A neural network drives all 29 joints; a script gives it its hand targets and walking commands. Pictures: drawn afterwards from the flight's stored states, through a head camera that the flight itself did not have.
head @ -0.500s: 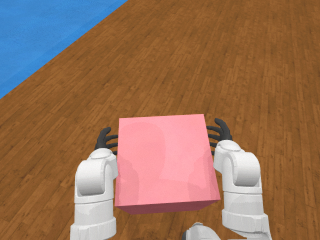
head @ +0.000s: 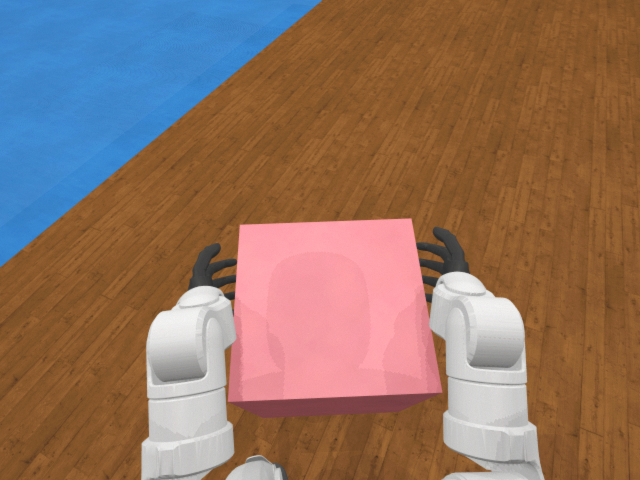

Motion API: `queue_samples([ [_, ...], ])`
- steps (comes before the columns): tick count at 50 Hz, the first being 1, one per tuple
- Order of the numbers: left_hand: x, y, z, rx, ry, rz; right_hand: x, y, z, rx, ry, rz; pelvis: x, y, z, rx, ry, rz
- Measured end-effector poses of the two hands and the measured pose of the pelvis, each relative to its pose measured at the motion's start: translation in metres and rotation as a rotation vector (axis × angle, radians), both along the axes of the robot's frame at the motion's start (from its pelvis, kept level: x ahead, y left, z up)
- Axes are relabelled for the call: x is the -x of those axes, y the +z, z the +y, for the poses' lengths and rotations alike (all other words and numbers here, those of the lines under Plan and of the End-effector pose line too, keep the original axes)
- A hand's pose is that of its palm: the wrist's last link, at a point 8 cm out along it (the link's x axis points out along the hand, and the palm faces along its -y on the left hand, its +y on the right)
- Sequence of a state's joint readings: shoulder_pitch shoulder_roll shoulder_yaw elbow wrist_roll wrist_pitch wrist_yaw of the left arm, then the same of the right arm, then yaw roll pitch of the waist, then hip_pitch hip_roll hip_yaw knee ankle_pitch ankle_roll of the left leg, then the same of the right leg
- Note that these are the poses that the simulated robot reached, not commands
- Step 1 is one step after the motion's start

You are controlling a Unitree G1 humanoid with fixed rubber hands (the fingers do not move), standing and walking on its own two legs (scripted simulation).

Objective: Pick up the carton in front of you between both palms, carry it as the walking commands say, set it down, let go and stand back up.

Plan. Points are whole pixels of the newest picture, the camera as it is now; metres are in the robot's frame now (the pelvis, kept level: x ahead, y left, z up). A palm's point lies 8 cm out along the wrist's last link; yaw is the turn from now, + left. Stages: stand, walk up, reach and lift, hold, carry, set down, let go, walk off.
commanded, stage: carry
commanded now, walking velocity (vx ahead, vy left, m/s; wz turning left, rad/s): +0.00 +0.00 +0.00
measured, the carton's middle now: (328, 329) +0.31 +0.00 -0.02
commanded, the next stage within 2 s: none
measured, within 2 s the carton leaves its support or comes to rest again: neither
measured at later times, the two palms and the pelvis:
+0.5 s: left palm (230, 174) +0.53 +0.14 +0.08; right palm (412, 164) +0.53 -0.14 +0.08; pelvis +0.24 +0.01 -0.01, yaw -1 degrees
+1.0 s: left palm (239, 145) +0.61 +0.14 +0.08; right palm (408, 136) +0.61 -0.15 +0.08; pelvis +0.31 +0.00 +0.00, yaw +0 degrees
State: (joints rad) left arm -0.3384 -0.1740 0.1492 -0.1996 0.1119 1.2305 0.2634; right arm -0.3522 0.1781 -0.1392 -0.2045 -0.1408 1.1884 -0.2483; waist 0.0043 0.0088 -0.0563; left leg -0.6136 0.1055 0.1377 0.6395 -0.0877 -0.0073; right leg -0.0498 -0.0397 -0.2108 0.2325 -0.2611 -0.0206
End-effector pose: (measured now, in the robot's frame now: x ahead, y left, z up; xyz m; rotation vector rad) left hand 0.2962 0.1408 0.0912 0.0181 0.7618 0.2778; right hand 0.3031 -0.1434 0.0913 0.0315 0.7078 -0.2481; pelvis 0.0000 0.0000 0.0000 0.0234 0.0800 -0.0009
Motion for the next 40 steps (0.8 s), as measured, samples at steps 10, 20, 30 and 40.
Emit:
queue_samples([
  [10,-0.134,-0.045,0.023,0.044,-0.029,0.077,-0.126,-0.033,0.023,0.051,-0.025,0.080,-0.129,-0.018,0.028,0.009,-0.042,-0.009],
  [20,-0.200,-0.033,0.011,0.012,-0.028,0.052,-0.196,-0.026,0.011,0.041,-0.002,0.057,-0.201,-0.007,0.015,0.011,-0.026,-0.021],
  [30,-0.264,-0.001,-0.006,-0.004,-0.041,-0.017,-0.255,0.002,-0.006,0.017,-0.025,-0.013,-0.265,-0.008,0.001,0.009,-0.024,0.005],
  [40,-0.289,-0.005,-0.006,0.025,-0.025,0.034,-0.285,0.007,-0.006,0.034,-0.019,0.038,-0.295,0.002,-0.004,0.011,-0.023,-0.003],
])
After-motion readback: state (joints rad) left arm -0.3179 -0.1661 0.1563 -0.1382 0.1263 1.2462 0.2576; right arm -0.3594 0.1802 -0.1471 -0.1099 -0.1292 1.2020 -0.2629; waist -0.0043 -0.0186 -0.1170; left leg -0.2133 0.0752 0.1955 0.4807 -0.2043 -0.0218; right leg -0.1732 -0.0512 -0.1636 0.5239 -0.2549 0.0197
